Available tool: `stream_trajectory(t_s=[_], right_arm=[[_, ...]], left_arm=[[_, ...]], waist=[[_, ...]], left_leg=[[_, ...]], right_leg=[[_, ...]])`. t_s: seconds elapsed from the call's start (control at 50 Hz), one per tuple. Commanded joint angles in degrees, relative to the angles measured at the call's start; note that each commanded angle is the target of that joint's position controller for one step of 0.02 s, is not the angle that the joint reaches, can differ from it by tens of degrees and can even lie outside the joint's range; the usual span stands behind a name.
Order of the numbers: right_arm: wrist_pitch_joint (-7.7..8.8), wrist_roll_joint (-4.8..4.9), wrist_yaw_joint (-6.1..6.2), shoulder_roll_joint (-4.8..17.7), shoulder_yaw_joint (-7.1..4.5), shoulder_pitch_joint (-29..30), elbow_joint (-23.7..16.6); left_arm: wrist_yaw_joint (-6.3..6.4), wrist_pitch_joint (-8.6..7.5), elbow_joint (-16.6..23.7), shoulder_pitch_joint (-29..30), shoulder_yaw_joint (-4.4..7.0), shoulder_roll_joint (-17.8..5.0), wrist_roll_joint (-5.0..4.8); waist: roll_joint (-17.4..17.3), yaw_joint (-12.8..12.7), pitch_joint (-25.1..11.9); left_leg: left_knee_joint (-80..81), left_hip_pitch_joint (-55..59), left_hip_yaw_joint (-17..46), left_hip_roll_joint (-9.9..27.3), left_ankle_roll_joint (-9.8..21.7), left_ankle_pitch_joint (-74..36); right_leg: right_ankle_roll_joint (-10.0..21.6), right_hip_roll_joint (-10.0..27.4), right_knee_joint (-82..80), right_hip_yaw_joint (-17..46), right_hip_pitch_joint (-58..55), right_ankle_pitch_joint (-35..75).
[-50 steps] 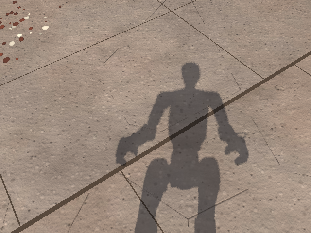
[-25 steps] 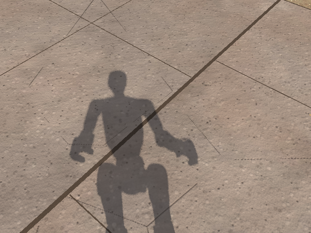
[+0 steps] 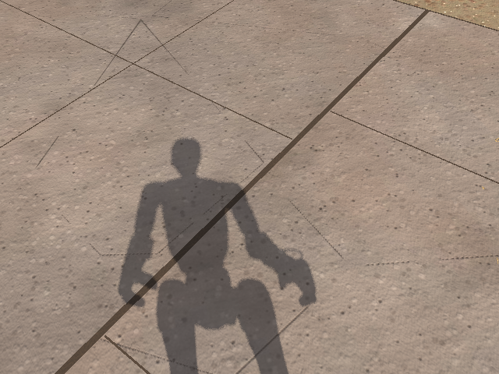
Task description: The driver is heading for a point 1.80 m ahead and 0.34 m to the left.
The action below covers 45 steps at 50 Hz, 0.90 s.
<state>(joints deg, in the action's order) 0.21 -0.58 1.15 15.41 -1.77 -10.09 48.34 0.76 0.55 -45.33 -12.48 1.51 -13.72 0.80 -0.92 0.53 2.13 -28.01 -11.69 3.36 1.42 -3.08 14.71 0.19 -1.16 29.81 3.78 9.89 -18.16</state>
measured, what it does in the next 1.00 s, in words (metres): walks ahead: right foot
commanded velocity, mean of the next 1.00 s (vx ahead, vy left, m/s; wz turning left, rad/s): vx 0.28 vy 0.00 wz -0.01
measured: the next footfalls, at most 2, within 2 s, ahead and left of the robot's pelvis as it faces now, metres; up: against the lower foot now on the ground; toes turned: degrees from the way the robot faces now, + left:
right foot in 0.92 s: +0.45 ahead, -0.09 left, +0.00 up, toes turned -1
left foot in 1.44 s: +0.73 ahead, +0.15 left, +0.00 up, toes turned +2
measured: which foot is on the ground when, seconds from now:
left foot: down 0.00-0.94, up 0.96-1.00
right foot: down 0.00-0.44, up 0.46-0.90, down 0.92-1.00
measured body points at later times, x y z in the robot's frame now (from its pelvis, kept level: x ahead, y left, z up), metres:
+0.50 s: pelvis +0.05 +0.03 +0.00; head +0.06 +0.05 +0.45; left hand +0.10 +0.31 -0.15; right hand +0.10 -0.25 -0.12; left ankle +0.04 +0.13 -0.74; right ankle -0.02 -0.11 -0.71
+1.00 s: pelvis +0.30 +0.00 -0.02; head +0.34 +0.00 +0.43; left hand +0.51 +0.24 -0.11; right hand +0.25 -0.27 -0.15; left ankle +0.08 +0.13 -0.66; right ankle +0.41 -0.08 -0.74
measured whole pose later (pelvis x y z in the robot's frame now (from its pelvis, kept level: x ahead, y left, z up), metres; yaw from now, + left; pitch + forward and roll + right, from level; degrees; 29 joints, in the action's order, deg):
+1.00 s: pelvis +0.30 +0.00 -0.02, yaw +1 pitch +1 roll -1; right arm 3.7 0.8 0.3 14.8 -1.4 -24.3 57.7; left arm -2.2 -5.5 -44.5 -1.2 2.4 -14.7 -0.9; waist -0.4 2.9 3.4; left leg -55.5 -5.2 3.5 -0.6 2.2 28.5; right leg 4.0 -2.2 32.5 -3.6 26.0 -7.7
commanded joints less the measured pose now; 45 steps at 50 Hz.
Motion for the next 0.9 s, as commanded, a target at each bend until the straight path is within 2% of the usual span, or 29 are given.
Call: stream_trajectory(t_s=[0.02,0.2,0.22,0.24,0.26,0.28,0.3,0.32,0.36,0.38,0.4,0.42,0.44,0.46,0.48,0.5,0.52,0.56,0.58,0.6,0.64,0.7,0.76,0.8,0.84,0.86,0.88,0.9], right_arm=[[0.30,0.09,0.57,5.9,-1.50,0.3,-1.6],[0.09,0.32,1.27,6.5,-1.73,-1.3,3.6],[0.01,0.35,1.35,6.0,-1.60,-2.1,4.4],[-0.03,0.62,1.44,5.7,-1.56,-2.0,4.8],[0.15,0.94,1.45,5.6,-1.54,-1.1,4.6],[0.69,1.15,1.33,5.3,-1.46,0.5,3.7],[1.58,1.54,1.05,5.1,-1.29,2.2,2.6],[2.61,2.05,0.62,5.2,-1.30,3.2,1.9],[4.40,2.67,-0.57,5.5,-1.42,2.3,2.0],[5.11,2.71,-1.17,5.3,-1.40,0.9,2.5],[5.60,2.61,-1.59,5.1,-1.54,-2.5,4.2],[5.75,2.24,-1.77,5.1,-2.00,-8.2,7.2],[5.60,1.68,-1.84,5.8,-2.56,-13.3,9.6],[5.61,1.49,-1.54,9.6,-3.42,-19.7,10.4],[6.10,1.00,-2.41,14.3,-4.01,-22.5,10.6],[6.69,0.88,-2.50,11.0,-2.87,-16.9,9.2],[6.94,1.13,-2.36,8.3,-2.17,-12.9,7.7],[6.73,1.02,-2.46,7.0,-1.53,-10.3,6.6],[6.35,0.76,-2.43,5.2,-0.89,-11.2,6.8],[6.05,0.62,-2.30,4.8,-0.66,-12.8,7.2],[5.47,0.64,-1.72,5.7,-0.66,-15.0,7.9],[4.76,0.47,-0.72,7.1,-0.67,-15.0,7.6],[4.67,0.78,-0.25,7.8,-0.79,-17.4,8.2],[4.54,1.24,-0.16,7.9,-0.98,-18.4,8.8],[4.23,1.54,-0.05,8.3,-1.43,-18.0,8.8],[4.02,1.44,-0.01,8.9,-1.71,-17.2,8.5],[3.72,1.19,0.03,9.7,-2.07,-16.4,8.2],[3.18,0.85,0.03,10.2,-2.32,-15.7,7.8]], left_arm=[[0.25,-1.17,2.3,0.6,1.54,-7.4,-0.04],[0.15,-1.57,-1.5,-0.3,1.14,-6.9,-0.32],[0.25,-1.45,-2.3,-1.1,1.14,-6.8,-0.39],[0.44,-1.19,-2.8,-1.5,1.45,-7.6,-0.69],[0.57,-0.93,-3.0,-2.3,2.05,-9.4,-1.04],[0.61,-0.89,-3.2,-3.5,2.48,-11.0,-1.22],[0.68,-1.15,-3.4,-4.5,2.89,-12.2,-1.43],[0.83,-1.66,-3.6,-4.8,3.02,-12.4,-1.53],[0.85,-2.62,-3.3,-3.8,2.92,-11.1,-1.81],[0.79,-2.72,-2.9,-2.3,2.94,-10.9,-2.36],[0.69,-2.59,-2.2,0.4,2.95,-11.0,-2.84],[0.58,-2.40,-1.8,2.0,2.83,-10.6,-2.84],[0.46,-2.54,-1.4,2.6,2.22,-8.5,-2.22],[0.24,-2.98,0.0,3.7,0.88,-4.2,-1.33],[0.62,-3.95,2.3,3.7,1.34,-5.0,-2.12],[0.49,-4.74,1.4,1.7,2.05,-7.9,-3.34],[-0.07,-5.39,0.5,0.8,2.22,-8.6,-3.77],[-0.48,-6.07,0.0,2.3,2.71,-8.8,-2.66],[-0.93,-6.07,0.1,3.3,2.84,-8.5,-2.15],[-1.38,-5.97,0.1,3.6,2.70,-7.4,-1.91],[-1.80,-5.61,0.9,5.7,2.33,-5.6,-1.64],[-1.98,-5.54,3.7,12.5,1.40,-3.7,-1.83],[-2.54,-5.80,5.5,17.9,0.90,-3.4,-2.21],[-3.06,-6.02,6.6,20.1,0.82,-3.9,-2.47],[-3.59,-6.37,7.3,20.5,1.07,-5.0,-2.48],[-3.72,-6.49,7.1,19.2,1.46,-6.1,-2.42],[-3.62,-6.47,6.5,16.4,2.08,-7.4,-2.34],[-3.30,-6.33,4.8,10.3,3.07,-9.2,-2.35]], waist=[[3.8,0.1,-0.5],[1.8,-0.1,-1.0],[2.4,-0.1,-2.2],[3.5,-0.6,-1.5],[5.9,-1.5,0.2],[8.9,-2.5,2.6],[11.5,-3.3,5.2],[12.4,-3.3,7.3],[12.0,-2.3,7.8],[10.6,-1.1,6.9],[9.2,1.2,5.1],[7.9,3.7,2.6],[4.6,5.4,0.6],[-8.2,7.4,-1.8],[-17.2,7.0,-2.0],[-9.7,4.1,1.9],[-6.8,2.6,5.1],[-4.5,1.9,5.3],[-4.8,2.1,4.3],[-5.6,2.3,3.2],[-4.5,2.8,2.5],[-3.4,3.8,4.3],[-4.0,5.1,6.1],[-4.1,4.8,7.2],[-4.1,3.2,6.6],[-4.4,1.7,5.0],[-5.4,-0.2,2.1],[-6.3,-3.6,-2.5]], left_leg=[[2.2,2.1,0.0,0.6,0.3,-8.0],[3.0,2.7,0.0,0.9,-0.4,-9.8],[2.5,2.9,-1.1,-0.1,-0.3,-5.6],[0.3,1.1,-3.1,-1.8,-0.1,1.0],[-3.7,-2.8,-5.2,-3.4,0.3,7.4],[-8.1,-8.1,-6.1,-3.7,0.8,10.5],[-12.2,-11.7,-5.2,-2.6,1.8,11.4],[-15.4,-14.5,-3.2,-0.7,3.2,11.9],[-15.5,-18.0,-1.6,1.9,5.8,15.1],[-10.6,-14.8,-2.2,2.1,6.7,13.8],[-3.6,-6.1,-4.2,0.9,7.2,7.3],[1.5,5.0,-6.4,-1.6,6.5,-1.4],[2.6,13.0,-4.0,-1.4,5.9,-3.0],[11.1,19.7,13.6,9.7,9.4,6.2],[18.9,21.8,36.2,19.8,17.0,14.2],[19.5,18.4,36.0,21.2,18.5,19.0],[19.5,16.6,29.2,18.5,16.7,18.1],[20.2,16.8,19.5,14.6,13.4,6.4],[20.2,16.4,14.7,12.5,12.2,-1.2],[19.9,16.6,11.4,11.2,12.0,-8.2],[19.8,16.8,7.4,10.3,12.7,-18.3],[21.7,12.3,3.3,8.8,12.7,-20.6],[23.7,10.0,1.6,9.1,12.9,-18.4],[23.3,12.1,1.4,10.7,13.1,-19.6],[21.0,16.1,1.0,12.6,12.5,-24.7],[18.5,17.9,0.7,13.1,11.9,-31.5],[14.5,19.5,0.3,13.3,11.3,-41.7],[6.8,19.8,-0.7,12.6,10.6,-52.0]], right_leg=[[1.6,4.3,-7.7,4.9,3.8,9.5],[1.9,3.4,-7.7,3.8,2.0,12.2],[2.2,3.0,-8.6,3.6,1.4,6.5],[3.2,3.1,-9.9,4.5,1.6,-3.8],[5.1,4.7,-12.4,7.8,2.2,-15.8],[7.7,8.7,-16.0,13.8,2.4,-25.0],[10.6,13.2,-19.3,20.3,3.5,-29.4],[12.7,16.2,-21.2,24.6,4.2,-28.7],[13.5,17.9,-20.8,24.7,0.5,-21.7],[12.4,16.8,-19.7,21.6,0.5,-18.0],[10.6,14.1,-18.0,16.6,3.8,-13.4],[8.8,10.8,-14.5,11.9,8.4,-9.4],[6.9,7.3,-7.5,7.4,12.7,-4.7],[2.5,0.7,10.9,-0.9,20.1,-4.1],[1.1,-3.7,24.7,-0.7,29.7,-14.9],[2.0,0.4,32.6,3.5,33.5,-13.5],[3.1,3.2,34.2,3.5,35.4,-7.1],[3.5,6.3,31.6,1.2,36.2,1.8],[3.1,7.1,29.9,0.2,34.3,4.9],[2.4,7.0,28.7,-1.3,33.3,7.0],[0.6,6.8,25.3,-3.3,33.6,9.8],[-1.1,5.6,13.9,-5.1,30.8,15.7],[-1.0,3.9,5.0,-6.6,26.1,21.2],[0.1,3.5,1.8,-5.9,25.7,21.9],[2.0,3.3,-0.3,-5.0,25.0,20.2],[3.0,2.6,-0.8,-5.2,22.7,18.6],[4.0,1.2,-0.3,-6.0,18.5,16.7],[5.5,-0.7,0.1,-7.2,10.6,15.2]])
Velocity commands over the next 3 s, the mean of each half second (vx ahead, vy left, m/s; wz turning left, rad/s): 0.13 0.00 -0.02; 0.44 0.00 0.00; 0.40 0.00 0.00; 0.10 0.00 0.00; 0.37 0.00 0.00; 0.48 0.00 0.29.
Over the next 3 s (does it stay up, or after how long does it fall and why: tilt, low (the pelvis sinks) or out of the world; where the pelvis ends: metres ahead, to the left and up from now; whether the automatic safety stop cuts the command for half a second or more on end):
stays up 1.12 0.00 0.01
